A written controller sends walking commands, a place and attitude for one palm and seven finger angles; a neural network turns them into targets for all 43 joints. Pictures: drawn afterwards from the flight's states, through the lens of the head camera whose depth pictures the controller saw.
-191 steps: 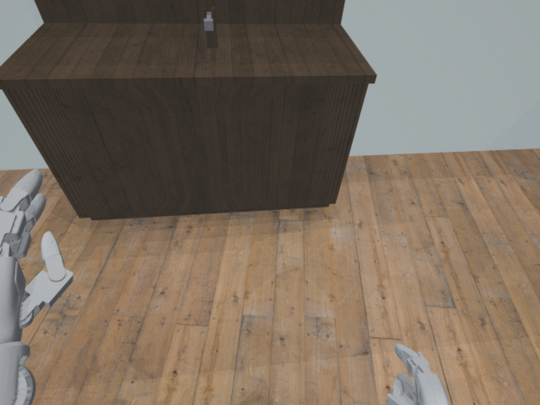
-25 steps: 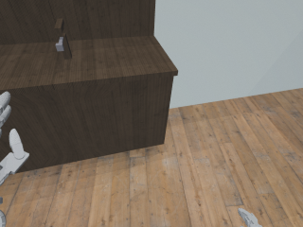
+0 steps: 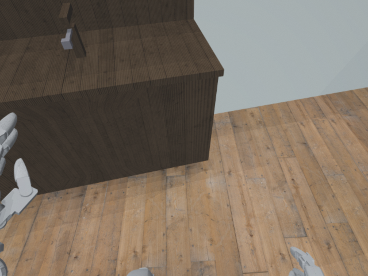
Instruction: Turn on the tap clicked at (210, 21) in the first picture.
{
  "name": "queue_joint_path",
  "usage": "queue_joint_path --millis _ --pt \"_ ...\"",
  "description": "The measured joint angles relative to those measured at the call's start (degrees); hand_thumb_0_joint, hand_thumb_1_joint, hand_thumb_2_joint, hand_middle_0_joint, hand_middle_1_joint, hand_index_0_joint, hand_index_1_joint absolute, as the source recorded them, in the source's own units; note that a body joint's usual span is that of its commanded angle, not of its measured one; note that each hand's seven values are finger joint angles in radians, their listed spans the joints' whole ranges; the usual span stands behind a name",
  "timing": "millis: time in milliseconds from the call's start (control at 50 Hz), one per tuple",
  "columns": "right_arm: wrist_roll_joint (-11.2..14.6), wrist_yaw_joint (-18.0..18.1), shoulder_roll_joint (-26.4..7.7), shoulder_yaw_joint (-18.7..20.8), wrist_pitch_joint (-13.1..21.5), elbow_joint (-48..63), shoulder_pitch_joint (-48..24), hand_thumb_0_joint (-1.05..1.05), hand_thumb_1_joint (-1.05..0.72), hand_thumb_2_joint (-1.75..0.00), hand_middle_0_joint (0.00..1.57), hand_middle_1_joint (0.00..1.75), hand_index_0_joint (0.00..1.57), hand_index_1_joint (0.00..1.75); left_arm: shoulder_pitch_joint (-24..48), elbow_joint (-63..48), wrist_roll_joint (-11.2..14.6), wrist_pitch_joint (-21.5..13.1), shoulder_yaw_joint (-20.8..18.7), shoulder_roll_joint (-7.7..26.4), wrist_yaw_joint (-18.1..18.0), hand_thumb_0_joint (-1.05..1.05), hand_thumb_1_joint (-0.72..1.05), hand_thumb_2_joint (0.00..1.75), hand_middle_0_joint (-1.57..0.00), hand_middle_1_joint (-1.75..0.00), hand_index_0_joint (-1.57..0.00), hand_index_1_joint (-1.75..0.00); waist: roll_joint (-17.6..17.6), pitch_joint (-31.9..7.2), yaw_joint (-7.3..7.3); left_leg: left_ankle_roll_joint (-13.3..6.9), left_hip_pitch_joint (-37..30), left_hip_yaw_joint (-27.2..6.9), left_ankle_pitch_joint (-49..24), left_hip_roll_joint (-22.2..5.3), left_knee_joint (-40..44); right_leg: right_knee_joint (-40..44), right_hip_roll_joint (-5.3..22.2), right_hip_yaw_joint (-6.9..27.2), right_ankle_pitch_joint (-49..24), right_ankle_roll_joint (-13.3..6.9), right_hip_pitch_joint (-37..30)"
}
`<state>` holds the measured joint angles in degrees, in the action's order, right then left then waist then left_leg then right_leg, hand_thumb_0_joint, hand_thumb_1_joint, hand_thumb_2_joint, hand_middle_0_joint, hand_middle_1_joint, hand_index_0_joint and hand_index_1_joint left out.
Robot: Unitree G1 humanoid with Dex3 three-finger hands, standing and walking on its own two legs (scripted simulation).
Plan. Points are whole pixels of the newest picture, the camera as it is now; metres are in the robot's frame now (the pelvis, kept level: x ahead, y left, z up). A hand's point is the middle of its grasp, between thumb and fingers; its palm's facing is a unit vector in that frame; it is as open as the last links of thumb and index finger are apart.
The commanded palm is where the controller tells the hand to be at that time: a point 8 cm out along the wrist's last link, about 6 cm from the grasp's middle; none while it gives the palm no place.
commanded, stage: take the last steps up to it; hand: left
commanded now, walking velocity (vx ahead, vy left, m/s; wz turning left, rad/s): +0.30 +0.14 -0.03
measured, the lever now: (67, 43) +0.79 +0.45 +0.09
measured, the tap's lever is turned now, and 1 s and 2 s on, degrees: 0 0 0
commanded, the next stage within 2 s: come to a stop and stand still in 1.50 s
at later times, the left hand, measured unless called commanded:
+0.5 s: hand (54, 133) +0.32 +0.26 +0.17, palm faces +0.40 -0.78 -0.48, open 7.4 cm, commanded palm +0.27 +0.30 +0.17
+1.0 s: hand (50, 86) +0.46 +0.32 +0.17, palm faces +0.40 -0.84 -0.37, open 7.4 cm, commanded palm +0.39 +0.35 +0.17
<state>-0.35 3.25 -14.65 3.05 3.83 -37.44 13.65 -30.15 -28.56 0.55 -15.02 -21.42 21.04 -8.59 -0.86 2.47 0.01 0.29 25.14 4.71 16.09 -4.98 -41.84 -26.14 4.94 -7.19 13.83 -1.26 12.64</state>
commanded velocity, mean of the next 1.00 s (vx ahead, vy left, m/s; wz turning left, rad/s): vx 0.29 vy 0.10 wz -0.03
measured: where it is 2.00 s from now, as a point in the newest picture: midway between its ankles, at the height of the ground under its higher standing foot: (174, 248)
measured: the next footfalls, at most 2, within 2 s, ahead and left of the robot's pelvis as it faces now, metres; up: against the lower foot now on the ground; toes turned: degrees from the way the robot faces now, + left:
left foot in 0.10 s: +0.10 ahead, +0.16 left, +0.00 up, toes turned +8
right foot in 0.40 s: +0.17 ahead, -0.06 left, +0.00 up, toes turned -11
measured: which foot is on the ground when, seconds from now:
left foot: up 0.00-0.08, down 0.10-0.42, up 0.44-0.82, down 0.84-1.00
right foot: down 0.00-0.12, up 0.14-0.38, down 0.40-0.84, up 0.86-1.00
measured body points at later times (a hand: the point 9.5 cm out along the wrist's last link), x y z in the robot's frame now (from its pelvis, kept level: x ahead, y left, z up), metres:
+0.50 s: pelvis +0.10 +0.02 -0.02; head +0.12 -0.01 +0.43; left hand +0.29 +0.30 +0.20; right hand +0.26 -0.19 -0.14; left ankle +0.06 +0.15 -0.68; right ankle +0.14 -0.05 -0.75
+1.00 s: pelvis +0.21 +0.08 -0.01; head +0.23 +0.10 +0.44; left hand +0.43 +0.36 +0.19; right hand +0.37 -0.14 -0.09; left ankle +0.24 +0.19 -0.75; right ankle +0.18 -0.02 -0.67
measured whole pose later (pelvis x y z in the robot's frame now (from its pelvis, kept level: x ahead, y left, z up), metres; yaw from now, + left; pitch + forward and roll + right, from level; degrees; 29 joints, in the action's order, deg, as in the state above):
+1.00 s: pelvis +0.21 +0.08 -0.01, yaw -3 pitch +0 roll +0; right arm 0.5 3.0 -7.5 0.2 5.4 -35.4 11.0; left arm -22.4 -26.5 1.4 -13.1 -23.0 21.6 -9.4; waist -2.3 1.6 0.7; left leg -1.2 15.8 9.2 14.4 -3.6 -30.8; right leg -64.8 3.6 -4.6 26.6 0.9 26.9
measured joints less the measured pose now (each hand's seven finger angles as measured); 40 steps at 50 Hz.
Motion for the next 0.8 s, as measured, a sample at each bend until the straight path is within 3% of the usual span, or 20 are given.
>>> queue_joint_path --millis 100,160,200,240,300,400,440,480,520,580,620,680,800 --pt "0.1 0.97 -1.3 0.97 0.88 1.17 0.91 0.01 -0.91 -0.9 0.2 0.3 0.2 0.3 1.58 -1.62 0.05 0.74 0.85 -1.5 -1.08 0.02 0.89 0.9 -0.22 -0.3 -0.21 -0.3 0.63 -0.97 -0.78 -0.78 -9.33 2.7 -2.35 1.13 13.2 -5.64 0.6 0.46 4.85 2.33 -0.11" --pt "0.48 1.25 1.37 0.78 1.03 1.25 -0.97 0.01 -0.91 -0.9 0.2 0.3 0.2 0.3 4.94 0.05 -0.02 0.71 0.25 -0.91 -1.44 0.02 0.89 0.9 -0.21 -0.3 -0.21 -0.3 -1.7 -0.47 -0.77 -0.36 -9.89 4.03 -1.54 2.38 10.16 -19.3 1.26 3.54 13.08 1.85 4.13" --pt "0.36 0.93 3.52 -0.3 1.55 1.28 -1.82 0.01 -0.91 -0.9 0.2 0.3 0.2 0.3 6.49 2.09 -0.2 1.04 0.17 -0.5 -1.23 0.02 0.89 0.9 -0.21 -0.3 -0.21 -0.3 -1.64 -0.99 0.03 -0.6 -10.25 3.86 -0.1 2.19 9.81 -29.34 -0.04 3.5 15.83 1.71 8.25" --pt "0.49 0.31 5.44 -1.54 2.31 1.33 -2.21 0.01 -0.91 -0.9 0.2 0.3 0.2 0.3 6.94 2.41 -0.17 1.72 0.3 -0.32 -0.97 0.02 0.89 0.9 -0.21 -0.3 -0.21 -0.3 -1.11 -1.32 0.53 -0.7 -11.0 3.61 0.07 1.84 10.77 -32.9 -0.77 2.33 15.1 1.91 11.22" --pt "0.5 -0.56 7.39 -3.32 3.25 1.59 -2.2 0.01 -0.91 -0.9 0.2 0.3 0.2 0.3 5.04 -0.14 0.12 1.74 0.6 -0.57 -0.64 0.02 0.89 0.9 -0.21 -0.3 -0.21 -0.3 -0.15 -1.34 0.56 -0.38 -12.44 4.07 0.18 1.45 12.49 -28.45 -1.0 0.5 11.56 2.15 13.1" --pt "0.21 -0.73 8.02 -4.81 3.03 1.69 -1.12 0.01 -0.9 -0.9 0.2 0.3 0.21 0.3 1.64 -2.55 0.23 1.08 0.09 1.45 -0.11 0.02 0.89 0.9 -0.21 -0.3 -0.21 -0.3 2.28 -0.8 0.02 0.88 -13.32 3.92 3.84 0.81 9.28 -9.35 -2.4 -2.46 5.07 1.94 7.68" --pt "0.33 -0.62 6.88 -4.38 1.97 0.64 -1.6 0.01 -0.9 -0.9 0.2 0.3 0.21 0.3 2.8 -1.14 -0.14 1.08 0.15 1.58 0.19 0.02 0.89 0.9 -0.21 -0.3 -0.21 -0.3 4.37 -0.24 -0.31 -0.04 -10.26 2.32 7.9 -0.13 0.07 -9.51 -3.24 -3.61 1.62 -1.53 7.06" --pt "0.24 -0.83 5.53 -3.58 0.53 -1.38 -2.74 0.01 -0.9 -0.9 0.2 0.3 0.21 0.3 4.62 1.24 0.02 1.25 0.49 0.48 0.64 0.02 0.89 0.9 -0.22 -0.3 -0.21 -0.3 4.72 0.45 -0.71 -0.07 -4.77 -0.7 9.62 1.63 -14.24 -10.92 -2.83 -3.81 3.05 -3.16 6.58" --pt "0.27 -1.08 4.29 -2.88 -0.43 -2.62 -3.41 0.01 -0.9 -0.9 0.2 0.3 0.21 0.3 5.35 3.42 0.36 1.3 0.25 -1.02 0.99 0.01 0.89 0.9 -0.22 -0.3 -0.21 -0.3 3.97 0.82 -1.18 0.42 -0.03 -1.84 7.55 2.75 -24.1 -9.48 -2.38 -3.05 3.34 -3.15 5.23" --pt "0.18 -1.07 2.48 -2.16 -1.18 -2.29 -3.59 0.01 -0.91 -0.9 0.2 0.3 0.21 0.3 4.08 5.08 0.34 1.05 -0.01 -2.55 0.95 0.02 0.89 0.9 -0.22 -0.3 -0.21 -0.3 3.03 0.88 -0.36 1.13 5.81 -2.61 2.71 1.74 -28.43 -5.31 -2.07 -2.69 1.91 -2.51 3.07" --pt "0.17 -0.91 1.43 -1.6 -1.14 -1.55 -3.4 0.01 -0.91 -0.9 0.2 0.3 0.21 0.3 3.32 4.47 0.27 1.09 0.57 -2.79 0.87 0.02 0.89 0.9 -0.21 -0.3 -0.21 -0.3 2.14 1.31 0.21 1.26 7.74 -2.55 0.32 0.51 -24.86 -2.96 -1.65 -2.77 1.23 -2.2 1.68" --pt "0.03 -0.73 0.2 -0.63 -0.59 -0.16 -2.88 0.01 -0.91 -0.9 0.2 0.3 0.2 0.3 2.34 1.26 0.06 0.84 1.48 -2.21 0.66 0.02 0.89 0.9 -0.21 -0.3 -0.21 -0.3 0.47 2.21 0.35 0.86 6.95 -1.43 -1.49 -0.96 -12.98 -1.25 -0.88 -2.51 1.14 -1.52 0.31" --pt "0.04 0.18 -0.59 0.89 0.45 2.37 -1.24 0.01 -0.91 -0.9 0.2 0.3 0.2 0.3 0.4 -6.19 0.14 0.04 0.12 0.71 -0.6 0.02 0.89 0.9 -0.22 -0.3 -0.21 -0.3 -1.21 1.87 0.03 -0.01 -2.25 2.43 -3.5 0.14 7.09 -3.49 0.23 -1.13 4.74 0.9 -1.68"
